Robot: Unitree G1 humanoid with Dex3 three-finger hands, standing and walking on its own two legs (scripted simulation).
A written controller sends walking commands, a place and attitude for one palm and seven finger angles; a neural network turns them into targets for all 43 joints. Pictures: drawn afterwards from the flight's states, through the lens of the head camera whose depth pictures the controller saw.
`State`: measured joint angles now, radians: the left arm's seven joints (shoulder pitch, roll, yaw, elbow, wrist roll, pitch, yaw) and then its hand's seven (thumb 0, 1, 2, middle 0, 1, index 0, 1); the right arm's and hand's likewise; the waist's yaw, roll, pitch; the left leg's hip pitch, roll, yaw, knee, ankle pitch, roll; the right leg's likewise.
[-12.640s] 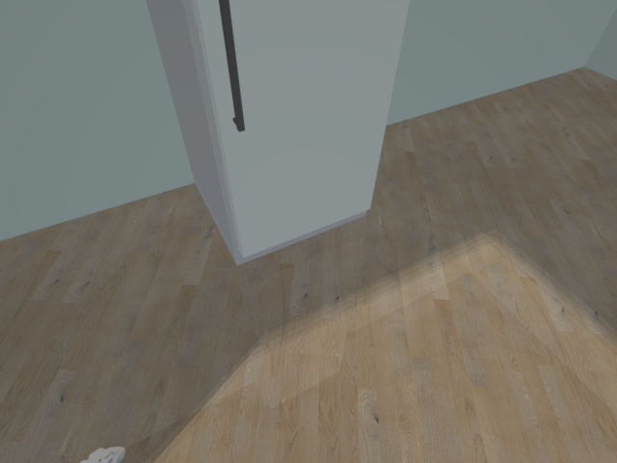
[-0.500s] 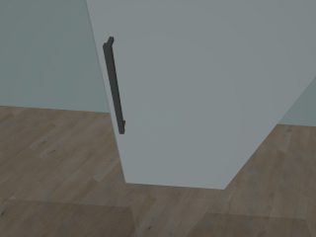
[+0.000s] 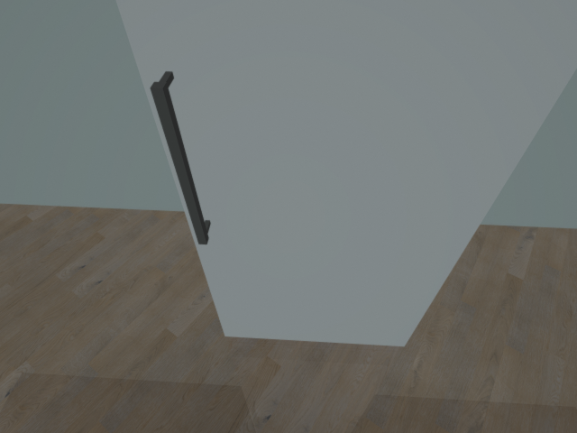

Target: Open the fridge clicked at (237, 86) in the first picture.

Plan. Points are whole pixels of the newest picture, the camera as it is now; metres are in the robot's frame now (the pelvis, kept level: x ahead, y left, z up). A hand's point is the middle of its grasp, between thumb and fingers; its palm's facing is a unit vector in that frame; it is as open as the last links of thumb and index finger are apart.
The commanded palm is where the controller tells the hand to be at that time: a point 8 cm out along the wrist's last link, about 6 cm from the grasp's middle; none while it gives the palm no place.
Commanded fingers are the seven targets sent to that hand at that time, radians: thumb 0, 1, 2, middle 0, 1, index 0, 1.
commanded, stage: come to a stop and stand still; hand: left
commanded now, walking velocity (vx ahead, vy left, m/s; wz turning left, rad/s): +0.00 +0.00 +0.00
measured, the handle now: (188, 172) +0.51 +0.20 +0.08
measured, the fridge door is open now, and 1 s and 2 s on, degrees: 0 0 0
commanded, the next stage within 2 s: look again from close up in 0.76 s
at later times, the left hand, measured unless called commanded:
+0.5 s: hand out of the picture +0.01 +0.20 -0.18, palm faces +0.02 -0.98 -0.20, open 7.4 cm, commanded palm none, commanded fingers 0.00 0.90 0.90 -0.20 -0.30 -0.20 -0.30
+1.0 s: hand out of the picture +0.02 +0.21 -0.18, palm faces -0.01 -0.98 -0.19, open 7.4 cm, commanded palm none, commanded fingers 0.00 0.90 0.90 -0.20 -0.30 -0.20 -0.30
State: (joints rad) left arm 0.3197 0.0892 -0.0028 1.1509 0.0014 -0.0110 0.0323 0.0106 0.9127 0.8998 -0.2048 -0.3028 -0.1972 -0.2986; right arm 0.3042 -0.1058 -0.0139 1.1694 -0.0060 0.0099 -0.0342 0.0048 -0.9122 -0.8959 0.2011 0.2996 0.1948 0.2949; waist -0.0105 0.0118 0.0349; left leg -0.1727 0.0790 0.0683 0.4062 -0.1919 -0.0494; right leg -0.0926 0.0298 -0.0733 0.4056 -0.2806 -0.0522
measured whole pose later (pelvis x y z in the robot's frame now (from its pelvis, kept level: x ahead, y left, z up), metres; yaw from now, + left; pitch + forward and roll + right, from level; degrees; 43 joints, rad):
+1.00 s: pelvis +0.02 +0.04 +0.00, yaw -1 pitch +0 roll +0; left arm 0.28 0.16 -0.01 1.10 0.01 -0.01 0.03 0.01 0.91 0.90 -0.20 -0.30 -0.20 -0.30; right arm 0.26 -0.16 0.01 1.10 -0.01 -0.02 -0.03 0.01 -0.92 -0.90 0.20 0.30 0.20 0.30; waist 0.00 -0.01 0.04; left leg -0.20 -0.01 0.09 0.48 -0.28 0.04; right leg -0.15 -0.03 -0.03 0.48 -0.33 0.01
